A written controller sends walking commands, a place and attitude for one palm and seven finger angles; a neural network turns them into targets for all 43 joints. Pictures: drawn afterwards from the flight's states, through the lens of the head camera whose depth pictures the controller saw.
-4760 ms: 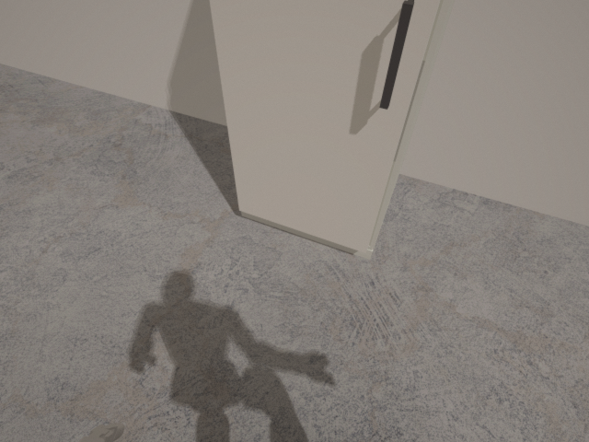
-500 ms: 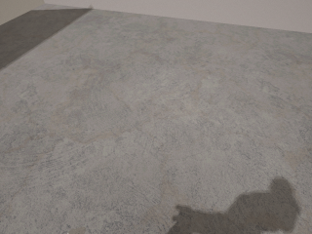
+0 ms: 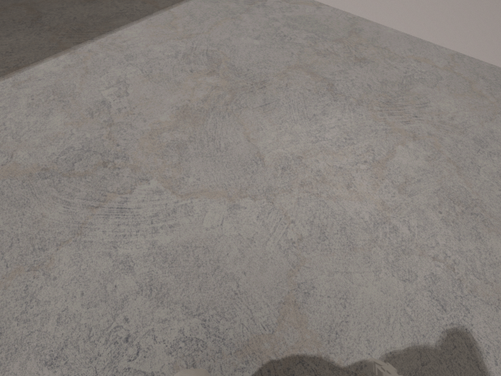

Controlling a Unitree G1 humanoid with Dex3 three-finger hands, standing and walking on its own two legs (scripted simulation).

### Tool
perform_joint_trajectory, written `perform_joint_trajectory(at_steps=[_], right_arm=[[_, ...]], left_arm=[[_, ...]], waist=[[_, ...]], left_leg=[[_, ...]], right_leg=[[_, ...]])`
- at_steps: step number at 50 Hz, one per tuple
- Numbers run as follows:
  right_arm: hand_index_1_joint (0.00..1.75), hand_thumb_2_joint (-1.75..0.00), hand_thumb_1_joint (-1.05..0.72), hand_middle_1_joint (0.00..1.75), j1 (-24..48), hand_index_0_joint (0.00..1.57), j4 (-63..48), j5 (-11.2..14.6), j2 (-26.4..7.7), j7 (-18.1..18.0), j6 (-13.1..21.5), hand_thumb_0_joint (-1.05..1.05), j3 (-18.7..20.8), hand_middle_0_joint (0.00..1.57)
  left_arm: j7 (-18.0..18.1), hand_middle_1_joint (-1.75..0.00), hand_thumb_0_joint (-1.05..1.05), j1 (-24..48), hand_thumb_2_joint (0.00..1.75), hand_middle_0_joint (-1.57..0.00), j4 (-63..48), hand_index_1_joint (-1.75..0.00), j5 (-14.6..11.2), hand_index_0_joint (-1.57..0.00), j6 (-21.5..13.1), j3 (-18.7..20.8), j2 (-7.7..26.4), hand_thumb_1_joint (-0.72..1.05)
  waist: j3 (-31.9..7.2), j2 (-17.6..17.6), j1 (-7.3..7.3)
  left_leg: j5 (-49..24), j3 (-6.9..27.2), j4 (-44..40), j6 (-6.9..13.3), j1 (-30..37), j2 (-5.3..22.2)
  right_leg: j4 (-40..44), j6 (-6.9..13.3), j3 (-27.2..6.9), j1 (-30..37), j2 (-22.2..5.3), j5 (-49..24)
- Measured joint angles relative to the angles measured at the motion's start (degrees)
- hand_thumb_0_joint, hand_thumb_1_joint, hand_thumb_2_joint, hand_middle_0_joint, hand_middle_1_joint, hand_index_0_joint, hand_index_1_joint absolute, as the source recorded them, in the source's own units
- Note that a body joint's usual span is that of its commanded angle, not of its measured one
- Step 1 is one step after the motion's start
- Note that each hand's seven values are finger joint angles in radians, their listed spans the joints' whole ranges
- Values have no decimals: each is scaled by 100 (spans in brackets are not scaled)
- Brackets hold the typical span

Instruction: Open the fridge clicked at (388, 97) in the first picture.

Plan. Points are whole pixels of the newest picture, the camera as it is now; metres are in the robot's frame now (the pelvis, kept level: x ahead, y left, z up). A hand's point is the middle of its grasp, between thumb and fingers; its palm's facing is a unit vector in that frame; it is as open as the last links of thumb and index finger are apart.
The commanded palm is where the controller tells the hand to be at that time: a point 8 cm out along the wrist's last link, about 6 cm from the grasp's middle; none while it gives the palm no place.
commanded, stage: turn to face it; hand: right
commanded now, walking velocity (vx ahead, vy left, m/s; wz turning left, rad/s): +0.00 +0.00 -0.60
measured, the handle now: out of the picture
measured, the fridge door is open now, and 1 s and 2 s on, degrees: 0 0 0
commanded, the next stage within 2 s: none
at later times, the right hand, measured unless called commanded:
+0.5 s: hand out of the picture +0.02 -0.26 -0.16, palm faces +0.29 +0.93 -0.23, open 7.4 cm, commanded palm none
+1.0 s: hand out of the picture -0.03 -0.19 -0.14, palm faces +0.55 +0.79 -0.27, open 7.4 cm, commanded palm none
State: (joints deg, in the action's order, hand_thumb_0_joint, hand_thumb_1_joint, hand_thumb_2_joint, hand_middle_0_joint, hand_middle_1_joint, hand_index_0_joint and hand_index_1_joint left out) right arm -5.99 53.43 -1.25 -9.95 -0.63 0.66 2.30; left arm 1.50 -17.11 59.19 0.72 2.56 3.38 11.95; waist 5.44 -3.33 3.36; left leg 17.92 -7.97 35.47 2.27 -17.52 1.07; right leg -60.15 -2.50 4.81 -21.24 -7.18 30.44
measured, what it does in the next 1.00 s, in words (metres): steps on the spot, turning right: right foot, then left foot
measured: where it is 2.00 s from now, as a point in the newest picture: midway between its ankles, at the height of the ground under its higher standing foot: outside the picture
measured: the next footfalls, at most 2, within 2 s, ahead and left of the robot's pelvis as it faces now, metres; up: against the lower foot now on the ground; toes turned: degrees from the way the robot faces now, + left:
right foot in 0.26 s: +0.07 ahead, -0.12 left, +0.00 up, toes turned -18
left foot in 0.84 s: +0.09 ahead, +0.12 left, +0.00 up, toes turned -28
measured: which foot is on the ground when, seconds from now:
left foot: down 0.00-0.26, up 0.28-0.82, down 0.84-1.00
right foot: up 0.00-0.24, down 0.26-0.84, up 0.86-1.00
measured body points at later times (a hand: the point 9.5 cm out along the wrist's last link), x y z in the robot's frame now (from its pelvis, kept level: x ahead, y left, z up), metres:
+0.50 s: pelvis +0.01 -0.04 +0.02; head +0.04 -0.08 +0.46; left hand +0.12 +0.20 -0.11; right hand +0.00 -0.31 -0.14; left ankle +0.02 +0.14 -0.63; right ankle +0.03 -0.10 -0.72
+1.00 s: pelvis +0.01 +0.02 +0.01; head +0.05 +0.03 +0.46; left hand +0.21 +0.22 -0.14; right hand -0.06 -0.23 -0.12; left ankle +0.06 +0.14 -0.72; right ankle -0.05 -0.09 -0.64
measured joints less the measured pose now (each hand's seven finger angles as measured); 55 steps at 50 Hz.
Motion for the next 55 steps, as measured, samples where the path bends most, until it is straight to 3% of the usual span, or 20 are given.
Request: perform_joint_trajectory(at_steps=[4,10,12,13,15,17,21,26,36,41,42,45,49,52,55], right_arm=[[30,-89,-90,30,66,20,105,-17,111,-42,-35,1,-103,20],[30,-89,-90,30,44,20,70,-28,166,-58,-74,0,-90,20],[30,-89,-90,30,-36,20,57,-12,122,-59,-107,0,-46,20],[30,-89,-90,30,-95,20,51,4,86,-55,-135,0,-19,20],[30,-89,-90,30,-207,20,53,31,-22,-64,-248,1,68,20],[30,-89,-90,30,-293,20,106,16,-120,-71,-363,1,147,20],[30,-89,-90,30,-389,20,160,-3,-310,-21,-383,1,269,20],[30,-90,-91,30,-494,19,108,8,-491,-26,-382,1,332,20],[30,-90,-91,30,-296,19,-91,40,-453,-38,-390,1,244,19],[30,-90,-90,30,-284,19,-316,77,-266,-35,-284,1,128,20],[30,-90,-90,30,-353,19,-397,61,-269,-32,-236,1,104,20],[30,-89,-90,30,-447,20,-409,21,-123,-58,-222,1,13,20],[30,-89,-90,30,-611,20,-330,16,-48,-59,-197,1,-38,20],[30,-89,-90,30,-660,20,-286,-2,-48,-51,-151,1,-68,20],[30,-89,-90,30,-704,20,-272,-26,-67,-29,-128,1,-84,20]], left_arm=[[-51,-29,1,76,90,-20,35,-30,4,-19,2,-54,-136,91],[-172,-29,1,276,90,-20,-107,-30,18,-19,12,-62,-308,91],[-193,-30,1,324,90,-20,-212,-30,37,-19,-10,-39,-294,91],[-210,-30,1,332,90,-20,-275,-30,46,-20,-37,-24,-270,91],[-221,-30,1,392,90,-20,-393,-30,84,-20,-101,0,-250,91],[-183,-30,1,433,90,-20,-494,-30,98,-20,-170,16,-210,91],[-112,-30,1,431,90,-20,-565,-30,87,-20,-216,8,-138,91],[-123,-30,1,404,90,-21,-572,-30,61,-20,-204,11,-67,90],[-193,-30,1,433,90,-21,-600,-30,75,-20,-82,98,59,90],[-226,-30,1,442,90,-21,-646,-30,84,-20,39,183,172,90],[-235,-30,1,412,90,-21,-679,-30,67,-20,66,206,174,90],[-241,-30,1,434,90,-21,-675,-30,93,-20,145,291,283,90],[-318,-30,1,461,90,-20,-670,-30,100,-20,166,296,351,91],[-337,-29,1,509,90,-20,-661,-30,81,-19,183,267,347,91],[-348,-29,1,621,90,-20,-619,-30,65,-19,226,227,339,91]], waist=[[-162,104,42],[-151,345,-64],[-137,414,-90],[-148,449,-101],[-151,570,-137],[-156,555,-128],[-154,514,-180],[-214,419,-230],[-282,247,-108],[-345,117,-74],[-406,179,-102],[-380,43,-141],[-298,61,-118],[-190,160,-118],[-90,253,-184]], left_leg=[[-82,-186,-347,-15,311,71],[43,-580,-299,-141,483,283],[185,-723,-74,-226,443,385],[297,-777,126,-279,371,459],[870,-487,911,-427,3,530],[1173,-6,2045,-486,-505,390],[502,513,3038,-607,-1076,338],[207,755,2741,-740,-1117,380],[505,864,1540,-733,-655,156],[274,785,95,-558,6,-60],[222,796,-457,-441,223,-5],[-24,560,-460,-272,272,60],[-66,255,-685,-294,564,242],[-30,29,-705,-318,679,419],[54,-189,-625,-383,706,597]], right_leg=[[415,-24,-102,-175,135,-292],[1235,-28,190,-139,234,-558],[1796,3,310,29,260,-959],[2060,112,322,100,300,-1268],[1923,502,331,-29,439,-1215],[2001,712,286,-67,504,-1168],[2699,749,140,117,674,-1577],[3305,791,-139,288,798,-1965],[3368,669,-836,134,1041,-2215],[3126,489,-1203,-100,1206,-2227],[2924,433,-1200,-240,1293,-2055],[1267,185,-1000,-848,1255,-843],[-341,-19,-598,-1195,897,-939],[-332,-140,-452,-1043,647,-896],[237,-178,-334,-726,490,-732]])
